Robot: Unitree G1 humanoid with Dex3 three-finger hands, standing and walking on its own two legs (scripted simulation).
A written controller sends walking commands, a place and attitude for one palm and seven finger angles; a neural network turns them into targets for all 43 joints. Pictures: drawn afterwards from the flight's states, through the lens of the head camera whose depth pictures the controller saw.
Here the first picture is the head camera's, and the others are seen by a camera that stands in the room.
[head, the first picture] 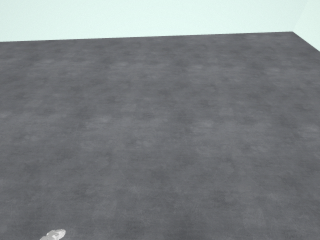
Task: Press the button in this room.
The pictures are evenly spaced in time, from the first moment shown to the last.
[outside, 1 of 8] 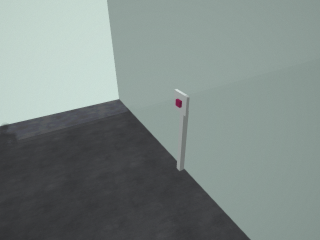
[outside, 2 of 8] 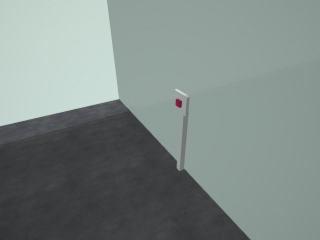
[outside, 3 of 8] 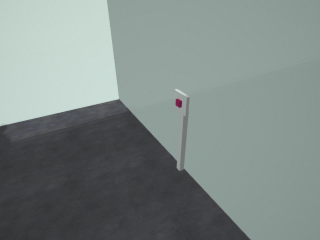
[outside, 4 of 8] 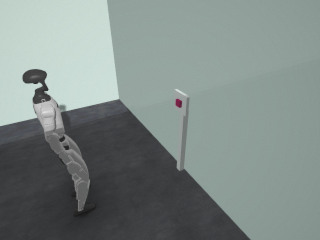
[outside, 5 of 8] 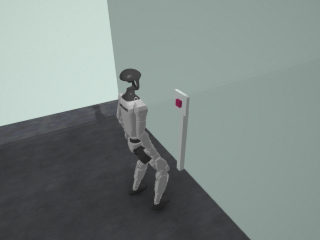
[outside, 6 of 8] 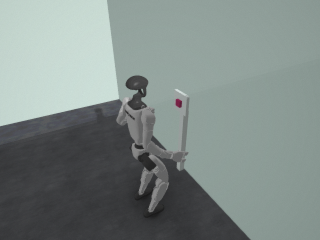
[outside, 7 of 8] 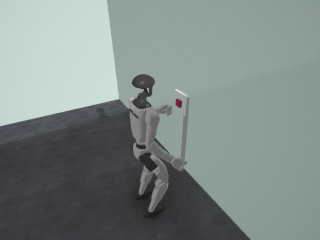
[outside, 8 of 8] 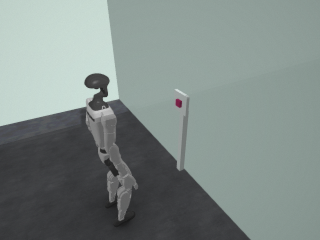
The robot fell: no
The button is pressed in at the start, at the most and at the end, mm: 0 13 0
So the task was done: yes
